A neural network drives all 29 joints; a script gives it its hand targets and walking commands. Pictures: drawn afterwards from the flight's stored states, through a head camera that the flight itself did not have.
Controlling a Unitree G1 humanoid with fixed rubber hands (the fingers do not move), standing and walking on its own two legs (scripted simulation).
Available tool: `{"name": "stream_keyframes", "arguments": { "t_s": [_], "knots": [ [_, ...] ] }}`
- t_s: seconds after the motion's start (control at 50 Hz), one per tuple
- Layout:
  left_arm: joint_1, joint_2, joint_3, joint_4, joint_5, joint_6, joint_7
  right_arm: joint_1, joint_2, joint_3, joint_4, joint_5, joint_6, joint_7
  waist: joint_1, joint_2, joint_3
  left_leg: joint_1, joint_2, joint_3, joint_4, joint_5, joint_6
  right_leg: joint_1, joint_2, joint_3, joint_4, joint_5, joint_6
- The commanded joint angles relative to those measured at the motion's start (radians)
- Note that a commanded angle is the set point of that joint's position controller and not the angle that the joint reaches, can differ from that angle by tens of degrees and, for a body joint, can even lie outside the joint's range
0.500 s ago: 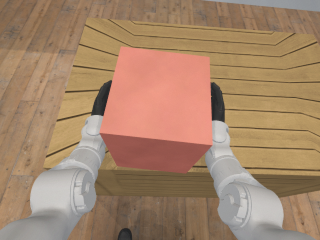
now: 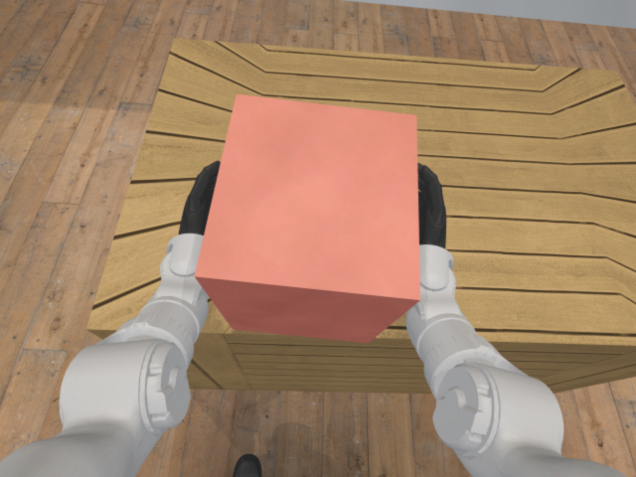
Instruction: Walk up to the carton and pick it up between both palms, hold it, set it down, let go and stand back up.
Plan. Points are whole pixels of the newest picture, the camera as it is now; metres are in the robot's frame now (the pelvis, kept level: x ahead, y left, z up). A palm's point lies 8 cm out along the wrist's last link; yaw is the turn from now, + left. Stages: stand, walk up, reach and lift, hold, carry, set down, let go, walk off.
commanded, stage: reach and lift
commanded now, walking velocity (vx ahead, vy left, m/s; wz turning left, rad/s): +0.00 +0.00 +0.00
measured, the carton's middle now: (312, 237) +0.42 +0.00 +0.00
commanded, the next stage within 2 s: none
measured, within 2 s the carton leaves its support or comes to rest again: neither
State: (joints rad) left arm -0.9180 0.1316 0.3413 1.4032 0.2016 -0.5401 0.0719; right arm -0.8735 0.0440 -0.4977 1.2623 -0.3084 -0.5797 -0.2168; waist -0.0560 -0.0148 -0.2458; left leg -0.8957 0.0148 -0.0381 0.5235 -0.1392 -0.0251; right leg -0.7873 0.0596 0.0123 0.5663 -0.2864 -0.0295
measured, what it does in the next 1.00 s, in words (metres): stands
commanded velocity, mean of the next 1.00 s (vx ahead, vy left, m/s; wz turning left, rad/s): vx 0.00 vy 0.00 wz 0.00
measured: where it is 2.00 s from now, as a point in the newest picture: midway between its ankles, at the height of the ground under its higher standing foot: outside the picture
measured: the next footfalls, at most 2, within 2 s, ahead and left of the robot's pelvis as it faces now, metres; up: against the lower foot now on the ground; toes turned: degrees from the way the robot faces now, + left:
none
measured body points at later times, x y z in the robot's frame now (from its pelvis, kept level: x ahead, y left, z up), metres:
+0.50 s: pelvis +0.00 +0.00 +0.00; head +0.11 +0.01 +0.43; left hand +0.44 +0.14 -0.01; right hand +0.43 -0.15 +0.03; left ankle +0.03 +0.13 -0.72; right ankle -0.04 -0.10 -0.72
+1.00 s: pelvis -0.03 +0.01 +0.00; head +0.01 +0.03 +0.45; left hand +0.41 +0.15 +0.07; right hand +0.40 -0.14 +0.11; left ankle +0.03 +0.13 -0.72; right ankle -0.04 -0.10 -0.72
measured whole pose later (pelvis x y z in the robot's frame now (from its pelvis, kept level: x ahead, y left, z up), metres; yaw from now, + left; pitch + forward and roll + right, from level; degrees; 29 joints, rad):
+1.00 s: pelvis -0.03 +0.01 +0.00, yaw +0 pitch +22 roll -1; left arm -0.77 0.07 0.25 1.13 0.06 -0.29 0.09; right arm -0.78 0.04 -0.31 0.99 -0.12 -0.27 -0.17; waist -0.05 -0.01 -0.34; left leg -0.80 0.02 -0.04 0.53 -0.12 -0.02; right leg -0.69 0.06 0.01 0.57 -0.26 -0.03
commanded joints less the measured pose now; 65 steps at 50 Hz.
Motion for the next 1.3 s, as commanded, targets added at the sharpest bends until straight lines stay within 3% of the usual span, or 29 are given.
{"name": "stream_keyframes", "arguments": {
  "t_s": [0.0,0.34,0.52,0.66,0.74,0.8,0.96,1.06,1.16,1.28],
  "knots": [
    [-0.631,-0.724,-0.292,-0.11,0.028,-0.059,-0.121,-0.453,0.666,0.367,0.017,-0.16,-0.082,0.225,0.019,0.081,-0.913,0.656,0.012,0.088,0.124,0.498,-0.025,0.355,-0.036,-0.077,0.003,0.855,0.074],
    [-0.65,-0.744,-0.389,-0.205,-0.052,-0.009,-0.109,-0.442,0.687,0.514,-0.042,-0.07,-0.018,0.215,0.028,0.101,-0.958,0.684,0.017,0.06,0.163,0.549,-0.031,0.352,-0.032,-0.046,0.034,0.882,0.079],
    [-0.704,-0.749,-0.448,-0.371,-0.105,0.023,-0.105,-0.42,0.742,0.602,-0.162,-0.002,0.043,0.197,0.007,0.114,-1.028,0.638,-0.001,0.046,0.16,0.522,-0.03,0.481,-0.047,-0.015,0.072,0.991,0.105],
    [-0.774,-0.773,-0.513,-0.536,-0.132,0.05,-0.099,-0.444,0.795,0.677,-0.301,0.055,0.09,0.19,0.001,0.135,-1.059,0.633,-0.014,0.036,0.152,0.485,-0.036,0.531,-0.054,0.012,0.079,0.979,0.115],
    [-0.799,-0.793,-0.534,-0.601,-0.135,0.081,-0.097,-0.463,0.795,0.71,-0.356,0.093,0.121,0.189,0.003,0.13,-1.045,0.653,-0.018,0.031,0.134,0.437,-0.035,0.542,-0.055,0.021,0.061,0.907,0.118],
    [-0.792,-0.8,-0.527,-0.602,-0.114,0.129,-0.093,-0.488,0.765,0.708,-0.377,0.122,0.163,0.195,0.024,0.131,-0.995,0.691,-0.015,0.032,0.11,0.399,-0.032,0.527,-0.054,0.027,0.029,0.796,0.111],
    [-0.818,-0.751,-0.439,-0.602,-0.059,0.332,-0.09,-0.573,0.639,0.625,-0.341,0.208,0.365,0.216,0.064,0.104,-0.642,0.781,-0.003,0.042,-0.012,0.15,0.004,0.472,-0.047,0.052,-0.088,0.333,0.071],
    [-0.88,-0.733,-0.397,-0.678,-0.064,0.442,-0.087,-0.641,0.634,0.582,-0.36,0.262,0.458,0.219,0.068,0.073,-0.494,0.844,0.003,0.048,-0.055,0.081,0.017,0.444,-0.039,0.039,-0.143,0.152,0.056],
    [-0.989,-0.719,-0.373,-0.696,-0.093,0.516,-0.099,-0.745,0.637,0.512,-0.366,0.244,0.51,0.219,0.052,0.044,-0.411,0.849,0.001,0.048,-0.097,-0.008,0.028,0.417,-0.043,0.027,-0.193,0.022,0.045],
    [-0.936,-0.724,-0.34,-0.663,-0.098,0.596,-0.12,-0.803,0.643,0.483,-0.407,0.249,0.557,0.207,0.046,0.004,-0.32,0.861,-0.011,0.04,-0.134,-0.053,0.038,0.464,-0.05,0.029,-0.245,-0.029,0.05]
  ]
}}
